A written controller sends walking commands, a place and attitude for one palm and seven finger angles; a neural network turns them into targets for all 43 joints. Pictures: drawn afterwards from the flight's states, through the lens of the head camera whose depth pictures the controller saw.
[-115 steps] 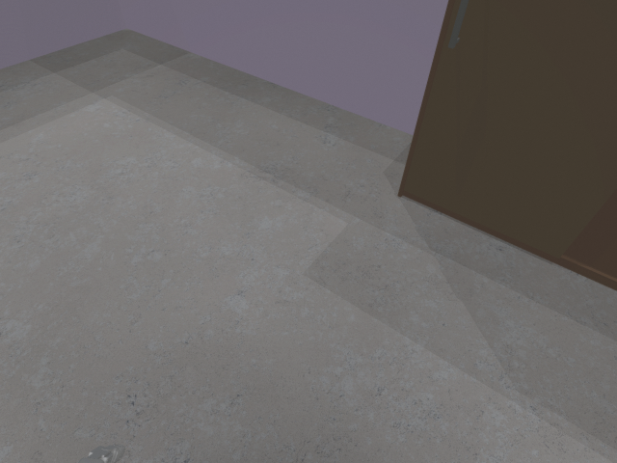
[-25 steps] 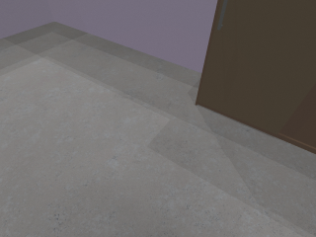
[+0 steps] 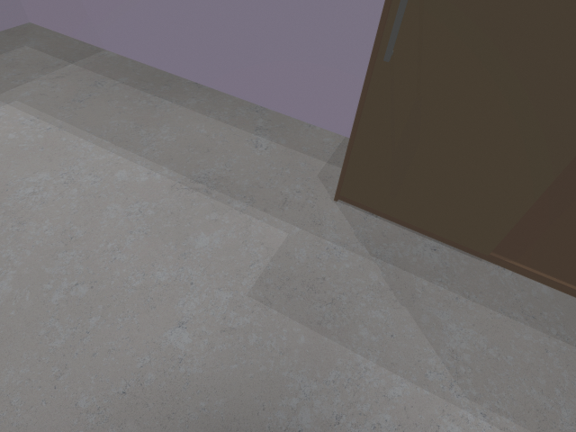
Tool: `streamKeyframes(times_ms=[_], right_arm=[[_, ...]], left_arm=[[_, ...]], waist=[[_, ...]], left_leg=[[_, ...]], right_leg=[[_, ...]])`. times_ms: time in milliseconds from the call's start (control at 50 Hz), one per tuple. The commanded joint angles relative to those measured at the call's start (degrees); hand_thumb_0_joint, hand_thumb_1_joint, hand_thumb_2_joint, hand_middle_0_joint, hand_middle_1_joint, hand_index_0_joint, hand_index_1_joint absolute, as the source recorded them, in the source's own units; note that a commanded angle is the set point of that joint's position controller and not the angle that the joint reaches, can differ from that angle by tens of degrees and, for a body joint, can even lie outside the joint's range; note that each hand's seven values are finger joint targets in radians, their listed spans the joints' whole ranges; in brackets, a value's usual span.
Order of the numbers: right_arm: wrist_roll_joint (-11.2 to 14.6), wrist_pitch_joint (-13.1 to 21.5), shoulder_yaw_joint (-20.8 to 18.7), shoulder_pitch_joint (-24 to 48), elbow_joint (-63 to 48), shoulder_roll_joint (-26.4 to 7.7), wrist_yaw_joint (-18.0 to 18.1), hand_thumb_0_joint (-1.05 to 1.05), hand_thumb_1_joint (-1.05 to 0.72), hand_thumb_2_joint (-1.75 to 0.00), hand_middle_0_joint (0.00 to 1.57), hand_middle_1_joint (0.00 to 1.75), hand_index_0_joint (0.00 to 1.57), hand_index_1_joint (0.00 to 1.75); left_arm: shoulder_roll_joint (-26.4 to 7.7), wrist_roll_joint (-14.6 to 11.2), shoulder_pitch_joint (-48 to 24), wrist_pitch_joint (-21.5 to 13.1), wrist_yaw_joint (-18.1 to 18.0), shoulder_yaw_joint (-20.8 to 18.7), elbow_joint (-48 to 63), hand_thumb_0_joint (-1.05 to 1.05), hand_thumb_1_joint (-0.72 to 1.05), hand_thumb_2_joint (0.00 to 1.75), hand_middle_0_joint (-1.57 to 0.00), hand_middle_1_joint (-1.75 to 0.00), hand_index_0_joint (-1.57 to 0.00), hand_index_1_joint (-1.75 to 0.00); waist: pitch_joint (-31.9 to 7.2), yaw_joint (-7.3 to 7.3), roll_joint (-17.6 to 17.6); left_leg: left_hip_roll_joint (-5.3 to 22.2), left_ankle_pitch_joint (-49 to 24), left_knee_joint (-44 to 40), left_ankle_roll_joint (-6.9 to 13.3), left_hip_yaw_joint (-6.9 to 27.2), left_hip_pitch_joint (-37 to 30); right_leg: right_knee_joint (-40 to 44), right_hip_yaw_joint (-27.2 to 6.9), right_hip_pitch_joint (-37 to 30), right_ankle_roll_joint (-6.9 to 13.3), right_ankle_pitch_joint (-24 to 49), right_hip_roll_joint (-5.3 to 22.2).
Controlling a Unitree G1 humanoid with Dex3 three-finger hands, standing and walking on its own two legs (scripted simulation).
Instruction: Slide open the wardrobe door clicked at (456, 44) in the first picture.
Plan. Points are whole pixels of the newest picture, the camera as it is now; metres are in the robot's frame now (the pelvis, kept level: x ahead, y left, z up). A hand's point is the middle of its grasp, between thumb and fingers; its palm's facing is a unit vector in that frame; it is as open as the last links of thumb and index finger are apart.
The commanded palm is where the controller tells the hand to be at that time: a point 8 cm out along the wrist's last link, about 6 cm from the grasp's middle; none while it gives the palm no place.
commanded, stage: walk to a spot facing it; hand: left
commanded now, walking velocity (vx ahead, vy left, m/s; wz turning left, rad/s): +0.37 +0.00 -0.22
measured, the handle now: (403, 7) +1.25 -0.26 +0.15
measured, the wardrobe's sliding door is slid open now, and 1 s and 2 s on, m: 0.00 0.00 0.00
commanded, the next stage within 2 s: turn to face it in 0.84 s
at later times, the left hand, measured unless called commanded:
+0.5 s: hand (232, 318) +0.35 +0.12 -0.17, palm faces -0.13 -0.98 -0.17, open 7.3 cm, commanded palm none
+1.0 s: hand (220, 258) +0.49 +0.17 -0.17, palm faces -0.16 -0.98 -0.15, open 7.3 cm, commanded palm none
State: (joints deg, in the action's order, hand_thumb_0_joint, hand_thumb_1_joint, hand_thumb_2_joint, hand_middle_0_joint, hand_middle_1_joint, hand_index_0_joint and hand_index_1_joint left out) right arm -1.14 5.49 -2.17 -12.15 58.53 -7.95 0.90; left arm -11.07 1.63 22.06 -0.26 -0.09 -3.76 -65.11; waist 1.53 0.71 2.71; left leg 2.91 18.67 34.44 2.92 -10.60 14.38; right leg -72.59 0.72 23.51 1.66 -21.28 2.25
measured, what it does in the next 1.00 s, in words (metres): walks ahead: right foot, then left foot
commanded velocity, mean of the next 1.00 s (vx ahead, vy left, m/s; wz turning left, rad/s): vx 0.30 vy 0.00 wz -0.22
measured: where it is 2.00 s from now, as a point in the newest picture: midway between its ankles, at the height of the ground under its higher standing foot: (310, 322)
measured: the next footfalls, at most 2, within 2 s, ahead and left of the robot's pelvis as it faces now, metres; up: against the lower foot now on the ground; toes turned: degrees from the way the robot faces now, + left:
right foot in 0.38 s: +0.31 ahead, -0.13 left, +0.00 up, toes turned -14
left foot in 0.82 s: +0.53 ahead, +0.09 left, +0.00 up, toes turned +1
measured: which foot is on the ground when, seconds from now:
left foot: down 0.00-0.40, up 0.42-0.80, down 0.82-1.00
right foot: up 0.00-0.36, down 0.38-0.84, up 0.86-1.00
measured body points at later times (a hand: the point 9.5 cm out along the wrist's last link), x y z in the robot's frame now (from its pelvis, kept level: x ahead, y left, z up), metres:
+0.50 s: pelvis +0.23 -0.04 -0.01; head +0.27 -0.04 +0.44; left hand +0.36 +0.17 -0.16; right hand +0.10 -0.22 -0.16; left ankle +0.10 +0.09 -0.62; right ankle +0.27 -0.12 -0.73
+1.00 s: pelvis +0.46 +0.00 +0.01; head +0.48 +0.01 +0.46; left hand +0.50 +0.22 -0.16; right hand +0.49 -0.25 -0.13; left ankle +0.49 +0.09 -0.73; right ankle +0.39 -0.12 -0.64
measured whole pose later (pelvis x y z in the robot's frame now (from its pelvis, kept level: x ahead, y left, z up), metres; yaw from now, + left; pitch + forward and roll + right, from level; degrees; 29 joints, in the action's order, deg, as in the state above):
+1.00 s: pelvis +0.46 +0.00 +0.01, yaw -14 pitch -2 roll -1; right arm -1.3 5.5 -2.6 -10.3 57.5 -8.2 1.5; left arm -10.0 1.2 17.4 -0.2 0.4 -3.9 -63.0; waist 3.7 1.1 2.1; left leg 6.1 15.1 29.3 1.2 -14.4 12.2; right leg -67.8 3.5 26.3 0.1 -21.9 4.1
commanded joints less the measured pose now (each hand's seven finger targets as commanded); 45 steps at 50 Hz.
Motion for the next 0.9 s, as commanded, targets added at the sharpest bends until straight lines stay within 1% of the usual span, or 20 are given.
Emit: streamKeyframes(times_ms=[0,100,240,300,320,340,360,380,400,420,480,520,580,700,760,780,800,820,840,880], right_arm=[[0.12,0.53,-0.64,-8.35,2.19,-6.19,0.48,0.0,-0.9,-0.9,0.2,0.3,0.2,0.3],[0.28,0.78,-1.01,-11.51,3.22,-6.31,0.56,0.0,-0.9,-0.9,0.2,0.3,0.2,0.3],[-0.46,-0.08,-0.95,-17.95,6.24,-7.5,0.83,0.0,-0.9,-0.9,0.2,0.3,0.2,0.3],[-0.44,-0.48,-1.13,-17.37,6.61,-8.98,0.92,0.0,-0.9,-0.9,0.2,0.3,0.2,0.3],[-0.32,-0.67,-1.12,-16.51,6.53,-9.63,0.96,0.0,-0.9,-0.9,0.2,0.3,0.2,0.3],[-0.02,-0.71,-1.21,-14.88,6.08,-10.17,0.77,0.0,-0.9,-0.9,0.2,0.3,0.2,0.3],[0.65,-0.7,-0.87,-16.08,5.34,-8.27,-0.03,0.0,-0.9,-0.9,0.2,0.3,0.2,0.3],[1.24,-0.36,-0.4,-17.69,3.54,-5.17,-0.17,0.0,-0.9,-0.9,0.2,0.3,0.2,0.3],[1.23,-0.62,-0.83,-12.03,2.17,-6.37,-0.03,0.0,-0.9,-0.9,0.2,0.3,0.2,0.3],[1.18,-0.68,-0.97,-9.0,2.16,-5.67,-0.33,0.0,-0.9,-0.9,0.2,0.3,0.2,0.3],[-0.14,-2.5,-0.93,-8.85,2.56,-3.06,-0.52,0.0,-0.9,-0.9,0.2,0.3,0.2,0.3],[-0.41,-3.51,-0.79,-11.96,3.22,-1.7,-0.69,0.0,-0.9,-0.9,0.2,0.3,0.2,0.3],[-0.29,-3.92,-1.01,-9.59,1.61,-1.21,-1.34,0.0,-0.9,-0.9,0.2,0.3,0.2,0.3],[-0.1,-2.15,-0.88,1.69,-2.5,-3.12,-2.47,0.0,-0.9,-0.9,0.2,0.3,0.2,0.3],[-0.31,-1.46,-1.33,-1.71,-1.16,-5.56,-1.83,0.0,-0.9,-0.9,0.2,0.3,0.2,0.3],[-0.55,-1.03,-1.98,-8.17,0.99,-8.23,-1.28,0.0,-0.9,-0.9,0.2,0.3,0.2,0.3],[-1.39,-0.59,-3.5,-15.9,2.61,-14.5,-0.61,0.0,-0.9,-0.9,0.2,0.3,0.2,0.3],[-1.01,-1.16,-3.88,-20.77,3.55,-17.82,-0.41,0.0,-0.9,-0.9,0.2,0.3,0.2,0.3],[-0.85,-1.57,-3.02,-17.73,3.24,-15.2,-0.05,0.0,-0.9,-0.9,0.2,0.3,0.2,0.3],[-0.6,-0.95,-1.67,-10.27,1.15,-10.24,0.34,0.0,-0.9,-0.9,0.2,0.3,0.2,0.3]], left_arm=[[1.1,0.38,1.56,-0.46,1.03,0.06,4.41,0.0,0.9,0.9,-0.2,-0.3,-0.2,-0.3],[-0.26,0.46,-7.86,0.17,1.76,-0.33,9.02,0.0,0.9,0.9,-0.2,-0.3,-0.2,-0.3],[0.24,-0.06,-20.35,-0.58,1.87,0.49,13.0,0.0,0.9,0.9,-0.2,-0.3,-0.2,-0.3],[-1.26,0.04,-15.13,-1.08,1.47,0.05,11.77,0.0,0.9,0.9,-0.2,-0.3,-0.2,-0.3],[-2.27,0.21,-10.27,-1.47,1.29,-0.31,10.19,0.0,0.9,0.9,-0.2,-0.3,-0.2,-0.3],[-4.0,0.49,-1.84,-2.11,1.11,-0.92,7.71,0.0,0.9,0.9,-0.2,-0.3,-0.2,-0.3],[-9.1,0.79,5.42,-2.92,0.56,-2.22,5.49,0.0,0.9,0.9,-0.2,-0.3,-0.2,-0.3],[-13.85,-0.14,9.99,-3.04,-0.22,-3.39,4.58,0.0,0.9,0.9,-0.2,-0.3,-0.2,-0.3],[-14.68,-1.17,7.61,-2.75,-0.66,-3.56,4.89,0.0,0.9,0.9,-0.2,-0.3,-0.2,-0.3],[-12.95,-1.12,2.81,-2.7,-0.67,-3.0,5.59,0.0,0.9,0.9,-0.2,-0.3,-0.2,-0.3],[-6.2,-0.76,-6.15,-3.52,-0.94,-0.81,7.1,0.0,0.9,0.9,-0.2,-0.3,-0.2,-0.3],[-4.59,-0.31,-5.84,-4.16,-0.81,-0.16,6.34,0.0,0.9,0.9,-0.2,-0.3,-0.2,-0.3],[-4.47,-0.12,-5.44,-4.62,-0.59,-0.18,5.56,0.0,0.9,0.9,-0.2,-0.3,-0.2,-0.3],[-6.74,-0.14,-1.08,-4.48,-0.27,-0.66,4.1,0.0,0.9,0.9,-0.2,-0.3,-0.2,-0.3],[-7.17,-0.56,-0.67,-3.94,-0.29,-0.79,3.56,0.0,0.9,0.9,-0.2,-0.3,-0.2,-0.3],[-6.07,-0.73,-0.4,-3.9,-0.25,-0.6,3.47,0.0,0.9,0.9,-0.2,-0.3,-0.2,-0.3],[-3.21,-1.24,1.39,-3.76,0.01,-0.28,4.51,0.0,0.9,0.9,-0.2,-0.3,-0.2,-0.3],[-2.27,-1.26,-0.67,-4.16,0.1,0.34,6.19,0.0,0.9,0.9,-0.2,-0.3,-0.2,-0.3],[-3.99,-0.75,-3.36,-3.74,-0.36,-0.08,6.33,0.0,0.9,0.9,-0.2,-0.3,-0.2,-0.3],[-3.48,-0.55,-6.49,-3.16,0.39,-0.5,6.15,0.0,0.9,0.9,-0.2,-0.3,-0.2,-0.3]], waist=[[5.49,0.71,-8.95],[7.27,-0.01,-6.93],[8.21,-3.72,-7.7],[4.01,-0.77,-8.05],[1.23,1.44,-8.0],[-3.85,5.64,-6.88],[-10.63,8.04,1.18],[-16.59,7.33,11.57],[-12.82,7.53,4.39],[-7.76,5.88,2.19],[2.41,-0.54,-4.79],[2.51,-2.75,-0.84],[2.85,-3.16,3.85],[2.51,0.53,4.68],[1.25,-2.01,1.47],[-2.49,-4.7,-4.13],[-8.54,-7.16,-16.38],[-11.18,-8.19,-23.55],[-7.04,-7.55,-16.29],[0.65,-4.74,-10.15]], left_leg=[[13.8,-9.09,-23.96,3.29,11.25,-1.01],[13.04,-17.26,-25.67,4.28,6.7,-7.78],[14.1,-33.95,-22.33,3.76,2.04,-15.87],[15.0,-53.22,-13.07,3.38,0.16,-18.75],[14.5,-56.66,-6.4,2.56,-0.68,-17.73],[12.28,-53.45,5.02,0.81,-2.47,-14.1],[8.36,-34.58,21.15,-1.3,-3.88,0.04],[-1.43,10.68,39.93,-3.9,-1.33,15.63],[0.28,12.46,46.4,-2.17,6.96,20.29],[3.46,7.17,47.53,-1.88,8.33,21.01],[7.17,0.79,38.82,-2.82,9.65,15.95],[6.95,-0.72,32.85,-3.97,7.83,13.43],[7.23,-4.2,22.89,-5.1,6.6,13.55],[4.6,-6.38,4.39,-4.57,3.71,11.3],[1.55,-8.36,-4.13,-4.06,0.35,0.03],[2.62,-10.65,-7.25,-3.0,2.49,-11.43],[16.47,-15.86,-9.0,1.61,18.56,-24.92],[27.2,-22.87,-15.56,6.86,29.98,-27.9],[26.78,-20.24,-17.27,7.2,26.93,-22.41],[23.32,-26.23,-17.59,4.64,17.91,-13.25]], right_leg=[[1.25,-1.36,10.71,-1.42,8.33,3.94],[11.46,0.44,17.7,-2.59,14.37,5.05],[32.99,6.29,11.02,0.06,12.97,1.98],[35.49,8.34,2.33,2.79,7.78,-1.63],[37.42,8.85,-4.87,3.64,7.5,-2.9],[41.86,8.67,-16.53,4.5,11.29,-3.45],[43.71,-3.56,-32.83,8.07,11.99,6.86],[49.67,-31.04,-43.34,15.79,19.45,21.95],[54.35,-32.42,-39.51,17.67,17.69,22.96],[55.88,-27.9,-31.55,16.01,10.39,21.19],[59.74,-13.87,-10.09,10.23,11.09,15.55],[60.44,-7.36,-6.07,8.46,15.29,12.41],[61.44,-4.28,-5.71,8.29,15.73,10.46],[57.36,-5.49,-13.4,7.36,17.69,10.73],[49.1,-3.41,-13.15,5.37,25.19,8.68],[38.32,-1.45,-9.02,3.81,27.98,6.12],[22.45,3.63,2.67,0.6,13.78,0.22],[6.58,3.99,9.61,-0.44,-11.97,-3.12],[1.05,0.02,11.03,0.19,-10.82,0.14],[-1.3,-0.41,13.26,-0.78,-2.94,3.95]])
